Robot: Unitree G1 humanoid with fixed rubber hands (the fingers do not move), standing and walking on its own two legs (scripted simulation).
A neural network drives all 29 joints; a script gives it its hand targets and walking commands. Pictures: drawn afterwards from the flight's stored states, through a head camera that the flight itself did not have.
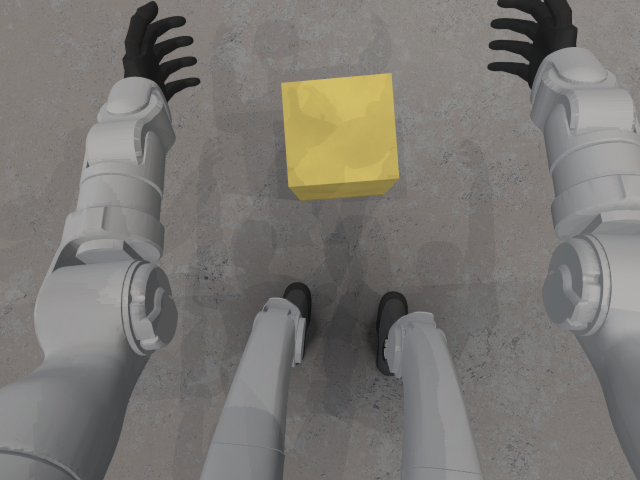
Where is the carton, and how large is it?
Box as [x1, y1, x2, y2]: [281, 73, 398, 200]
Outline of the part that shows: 391,73 281,83 288,186 300,200 383,194 398,178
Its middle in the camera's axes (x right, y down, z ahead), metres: +0.04 -0.20 +0.86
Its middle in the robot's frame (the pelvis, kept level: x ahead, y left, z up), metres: +0.56 +0.05 -0.54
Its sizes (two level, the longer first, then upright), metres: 0.210 0.200 0.250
